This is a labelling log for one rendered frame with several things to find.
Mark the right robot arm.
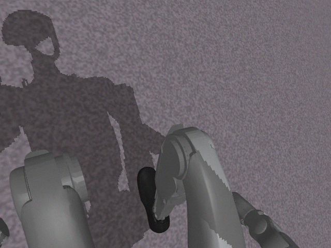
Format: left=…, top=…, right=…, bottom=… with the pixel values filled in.
left=244, top=210, right=299, bottom=248

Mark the right robot foot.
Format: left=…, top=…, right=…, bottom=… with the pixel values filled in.
left=137, top=167, right=170, bottom=233

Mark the right robot hand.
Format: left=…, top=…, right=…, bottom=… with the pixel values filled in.
left=232, top=192, right=256, bottom=226

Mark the left robot arm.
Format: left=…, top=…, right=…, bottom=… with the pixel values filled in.
left=0, top=218, right=10, bottom=247

